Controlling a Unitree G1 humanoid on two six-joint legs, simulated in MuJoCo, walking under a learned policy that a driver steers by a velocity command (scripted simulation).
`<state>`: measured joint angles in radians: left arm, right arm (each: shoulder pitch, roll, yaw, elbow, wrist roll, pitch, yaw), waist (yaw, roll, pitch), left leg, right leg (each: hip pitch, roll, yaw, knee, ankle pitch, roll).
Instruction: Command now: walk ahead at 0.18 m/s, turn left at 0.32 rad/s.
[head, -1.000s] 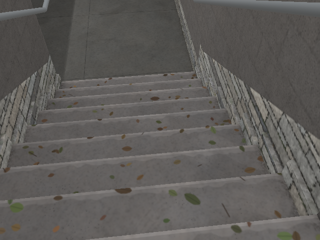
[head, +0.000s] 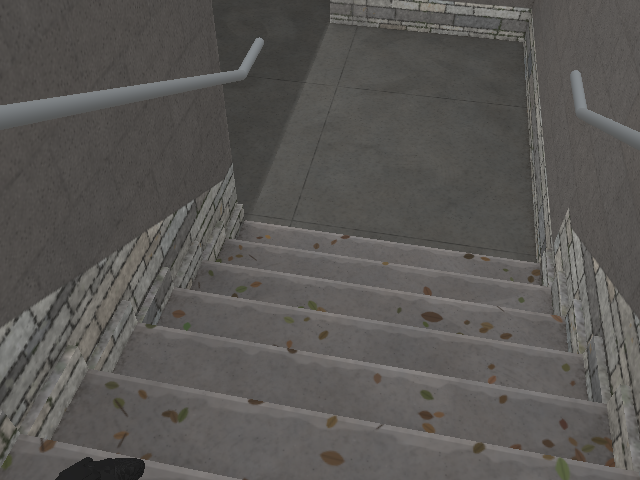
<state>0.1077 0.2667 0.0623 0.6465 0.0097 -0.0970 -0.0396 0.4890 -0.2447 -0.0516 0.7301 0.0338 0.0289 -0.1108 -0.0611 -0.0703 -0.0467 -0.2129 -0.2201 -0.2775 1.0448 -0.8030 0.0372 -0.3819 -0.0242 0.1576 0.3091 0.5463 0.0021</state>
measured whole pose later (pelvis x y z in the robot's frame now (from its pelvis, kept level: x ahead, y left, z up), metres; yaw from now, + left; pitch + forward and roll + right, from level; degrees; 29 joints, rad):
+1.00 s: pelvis +0.15 +0.02 -0.06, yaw +1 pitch +2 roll +0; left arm 0.35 0.13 0.00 0.92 0.01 -0.04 -0.02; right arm 0.37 -0.21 -0.04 0.89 0.03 -0.06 -0.05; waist 0.00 0.00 -0.02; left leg -0.76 -0.06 -0.18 1.65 -0.39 0.05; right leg -0.21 0.09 -0.01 0.41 -0.25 -0.08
